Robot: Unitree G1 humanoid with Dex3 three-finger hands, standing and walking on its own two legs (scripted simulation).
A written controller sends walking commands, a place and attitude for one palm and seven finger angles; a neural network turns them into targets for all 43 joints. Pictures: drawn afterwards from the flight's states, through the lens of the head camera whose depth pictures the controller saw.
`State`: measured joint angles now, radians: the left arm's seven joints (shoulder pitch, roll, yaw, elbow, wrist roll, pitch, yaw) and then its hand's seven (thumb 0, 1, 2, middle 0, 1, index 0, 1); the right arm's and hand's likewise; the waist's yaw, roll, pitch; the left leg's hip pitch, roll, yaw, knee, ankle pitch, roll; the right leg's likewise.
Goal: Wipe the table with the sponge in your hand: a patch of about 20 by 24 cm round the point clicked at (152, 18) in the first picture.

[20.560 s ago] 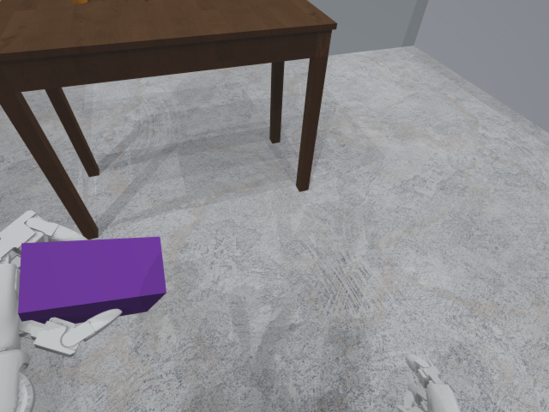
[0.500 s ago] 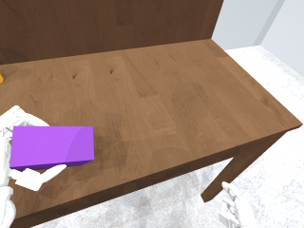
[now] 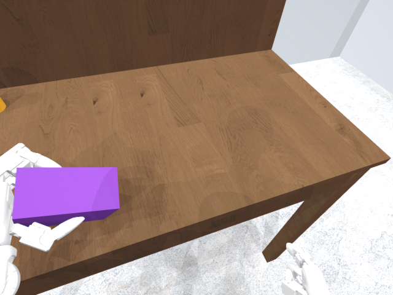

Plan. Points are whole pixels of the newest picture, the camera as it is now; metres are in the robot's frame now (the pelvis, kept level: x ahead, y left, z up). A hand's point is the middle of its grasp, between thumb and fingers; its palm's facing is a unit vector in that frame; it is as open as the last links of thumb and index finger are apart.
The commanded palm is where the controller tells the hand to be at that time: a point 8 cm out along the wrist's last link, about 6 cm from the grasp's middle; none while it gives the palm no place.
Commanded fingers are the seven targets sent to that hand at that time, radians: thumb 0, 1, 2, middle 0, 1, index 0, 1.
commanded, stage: shuffle to correct the standing spot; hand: left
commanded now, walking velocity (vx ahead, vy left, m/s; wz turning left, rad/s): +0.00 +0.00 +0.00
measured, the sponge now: (82, 196) +0.23 +0.21 +0.13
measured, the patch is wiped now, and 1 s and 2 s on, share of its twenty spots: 0.00 0.00 0.00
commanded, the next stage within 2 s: come to a stop and stand still in 0.62 s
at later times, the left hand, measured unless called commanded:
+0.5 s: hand (68, 196) +0.22 +0.22 +0.16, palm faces +0.37 -0.85 -0.36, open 10.3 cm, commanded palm +0.16 +0.25 +0.17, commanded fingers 0.00 0.10 1.30 -1.20 -1.60 -1.20 -1.60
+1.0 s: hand (94, 193) +0.23 +0.18 +0.15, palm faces +0.37 -0.85 -0.38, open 10.3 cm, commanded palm +0.17 +0.22 +0.17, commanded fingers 0.00 0.10 1.30 -1.20 -1.60 -1.20 -1.60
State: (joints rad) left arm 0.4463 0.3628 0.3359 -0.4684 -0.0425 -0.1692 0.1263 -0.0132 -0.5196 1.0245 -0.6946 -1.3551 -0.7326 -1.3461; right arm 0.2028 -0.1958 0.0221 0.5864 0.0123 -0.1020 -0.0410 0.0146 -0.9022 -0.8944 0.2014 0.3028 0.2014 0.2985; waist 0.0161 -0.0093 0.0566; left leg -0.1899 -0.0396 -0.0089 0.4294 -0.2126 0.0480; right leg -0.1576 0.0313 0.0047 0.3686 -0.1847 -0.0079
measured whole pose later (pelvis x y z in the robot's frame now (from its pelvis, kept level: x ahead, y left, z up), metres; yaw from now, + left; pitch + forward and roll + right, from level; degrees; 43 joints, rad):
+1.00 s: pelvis +0.01 -0.06 +0.00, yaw +0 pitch -1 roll -1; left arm 0.50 0.36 0.34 -0.51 -0.09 -0.13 0.14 -0.01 -0.52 1.03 -0.69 -1.35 -0.73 -1.35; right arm 0.19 -0.23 -0.01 0.60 0.02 -0.04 -0.05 0.01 -0.91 -0.89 0.20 0.30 0.20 0.30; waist -0.01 0.02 0.05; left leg -0.22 0.04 -0.04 0.50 -0.27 -0.01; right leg -0.17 0.12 -0.03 0.40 -0.22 -0.09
